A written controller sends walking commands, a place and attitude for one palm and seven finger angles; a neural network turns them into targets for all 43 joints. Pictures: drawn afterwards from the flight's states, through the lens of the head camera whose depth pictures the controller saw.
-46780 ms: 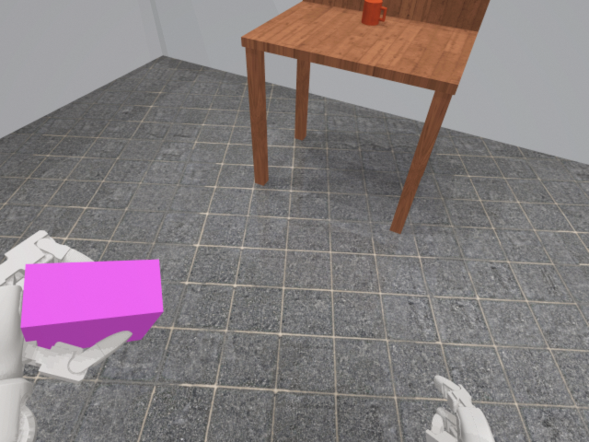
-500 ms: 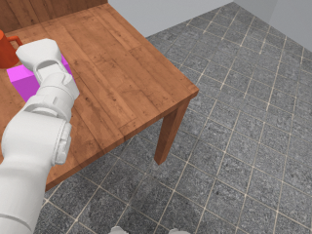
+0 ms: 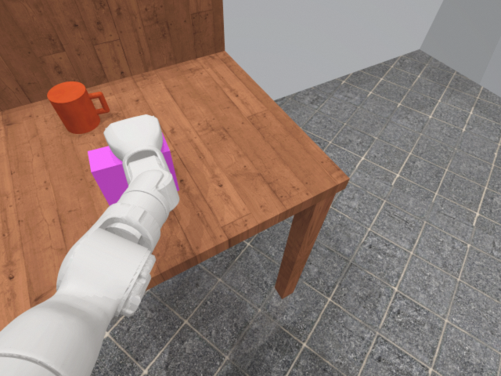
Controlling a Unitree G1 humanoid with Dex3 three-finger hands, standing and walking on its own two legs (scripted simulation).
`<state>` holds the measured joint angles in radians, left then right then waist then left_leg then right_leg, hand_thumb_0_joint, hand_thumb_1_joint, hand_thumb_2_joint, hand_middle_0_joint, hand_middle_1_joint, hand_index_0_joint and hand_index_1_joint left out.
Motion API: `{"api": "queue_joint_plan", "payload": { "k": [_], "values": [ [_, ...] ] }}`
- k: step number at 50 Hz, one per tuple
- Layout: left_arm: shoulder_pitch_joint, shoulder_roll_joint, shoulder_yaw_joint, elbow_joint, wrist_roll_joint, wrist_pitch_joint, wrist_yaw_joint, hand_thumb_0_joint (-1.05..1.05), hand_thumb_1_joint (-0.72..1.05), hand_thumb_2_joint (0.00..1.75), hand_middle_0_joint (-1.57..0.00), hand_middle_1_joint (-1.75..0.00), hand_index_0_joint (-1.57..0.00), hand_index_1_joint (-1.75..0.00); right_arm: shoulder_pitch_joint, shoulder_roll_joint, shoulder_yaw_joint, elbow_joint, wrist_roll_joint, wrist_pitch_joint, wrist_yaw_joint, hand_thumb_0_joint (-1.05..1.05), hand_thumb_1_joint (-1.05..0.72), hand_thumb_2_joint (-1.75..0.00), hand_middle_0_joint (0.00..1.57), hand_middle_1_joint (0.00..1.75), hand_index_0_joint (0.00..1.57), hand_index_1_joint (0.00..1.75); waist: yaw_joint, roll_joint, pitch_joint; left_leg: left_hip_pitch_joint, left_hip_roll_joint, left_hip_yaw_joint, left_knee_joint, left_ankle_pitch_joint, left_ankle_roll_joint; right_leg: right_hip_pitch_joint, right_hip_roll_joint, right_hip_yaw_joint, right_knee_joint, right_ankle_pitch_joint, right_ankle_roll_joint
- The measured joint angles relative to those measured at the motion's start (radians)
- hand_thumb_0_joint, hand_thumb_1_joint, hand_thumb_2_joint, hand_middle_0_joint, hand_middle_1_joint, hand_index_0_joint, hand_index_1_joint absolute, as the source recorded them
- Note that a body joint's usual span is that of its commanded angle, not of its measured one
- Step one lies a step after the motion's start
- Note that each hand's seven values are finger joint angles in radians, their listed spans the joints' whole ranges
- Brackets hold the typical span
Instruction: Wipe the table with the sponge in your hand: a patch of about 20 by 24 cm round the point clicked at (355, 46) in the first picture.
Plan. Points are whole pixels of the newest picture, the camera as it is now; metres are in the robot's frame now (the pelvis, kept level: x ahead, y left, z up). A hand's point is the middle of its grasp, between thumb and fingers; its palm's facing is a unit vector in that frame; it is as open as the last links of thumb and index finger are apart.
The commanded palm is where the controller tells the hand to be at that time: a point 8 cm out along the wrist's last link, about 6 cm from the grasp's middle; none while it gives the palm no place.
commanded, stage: wipe back along the third lane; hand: left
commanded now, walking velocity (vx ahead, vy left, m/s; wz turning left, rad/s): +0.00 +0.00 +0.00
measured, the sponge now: (139, 178) +0.46 +0.20 +0.03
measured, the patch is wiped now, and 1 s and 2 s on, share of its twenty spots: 1.00 1.00 1.00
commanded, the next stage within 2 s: slide back across to the middle lane in 1.16 s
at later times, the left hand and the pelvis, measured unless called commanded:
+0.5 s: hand (161, 176) +0.43 +0.14 +0.06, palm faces -0.06 +0.00 -1.00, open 9.7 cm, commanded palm +0.40 +0.13 +0.10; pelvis +0.01 -0.03 +0.01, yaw +2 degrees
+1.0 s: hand (174, 197) +0.39 +0.12 +0.06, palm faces -0.03 -0.02 -1.00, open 9.7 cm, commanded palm +0.35 +0.10 +0.10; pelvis +0.00 -0.04 +0.01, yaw +2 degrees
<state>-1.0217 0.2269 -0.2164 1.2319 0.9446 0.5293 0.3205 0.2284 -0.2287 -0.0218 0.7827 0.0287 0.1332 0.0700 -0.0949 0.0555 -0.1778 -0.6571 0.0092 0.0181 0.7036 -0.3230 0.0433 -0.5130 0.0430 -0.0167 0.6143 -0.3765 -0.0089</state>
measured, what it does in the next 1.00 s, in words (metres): stands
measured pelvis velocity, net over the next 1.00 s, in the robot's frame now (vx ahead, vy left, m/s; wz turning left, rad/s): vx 0.00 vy -0.04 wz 0.04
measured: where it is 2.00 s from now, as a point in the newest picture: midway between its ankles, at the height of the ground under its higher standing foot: outside the picture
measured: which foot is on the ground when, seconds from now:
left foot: down 0.00-1.00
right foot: down 0.00-1.00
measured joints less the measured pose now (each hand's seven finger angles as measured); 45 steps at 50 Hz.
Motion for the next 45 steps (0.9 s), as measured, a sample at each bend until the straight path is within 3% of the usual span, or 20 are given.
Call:
{"api": "queue_joint_plan", "payload": {
  "k": [23,33,45],
  "values": [
    [0.177,-0.075,-0.073,-0.172,-0.016,0.046,-0.011,-0.01,-0.47,1.08,-0.73,-1.43,-0.74,-1.44,-0.045,-0.013,-0.006,0.008,0.014,0.080,-0.019,0.01,-0.91,-0.90,0.20,0.30,0.20,0.30,0.048,0.004,0.015,0.143,-0.004,-0.019,-0.083,0.023,-0.032,0.131,0.000,-0.017,-0.047,-0.003,-0.033],
    [0.278,-0.111,-0.093,-0.271,-0.018,0.054,-0.009,-0.01,-0.47,1.08,-0.73,-1.44,-0.73,-1.44,-0.077,-0.019,-0.005,-0.004,0.024,0.093,-0.016,0.01,-0.91,-0.90,0.20,0.30,0.20,0.30,0.070,0.007,0.015,0.201,-0.004,-0.021,-0.112,0.033,-0.041,0.182,0.001,-0.018,-0.060,-0.001,-0.042],
    [0.307,-0.131,-0.131,-0.308,-0.012,0.073,-0.016,-0.01,-0.47,1.08,-0.73,-1.43,-0.74,-1.44,-0.127,-0.018,-0.001,-0.029,0.030,0.092,-0.021,0.01,-0.91,-0.90,0.20,0.30,0.20,0.30,0.084,0.004,0.029,0.222,-0.004,-0.026,-0.128,0.050,-0.048,0.196,0.001,-0.024,-0.058,0.004,-0.050]
  ]
}}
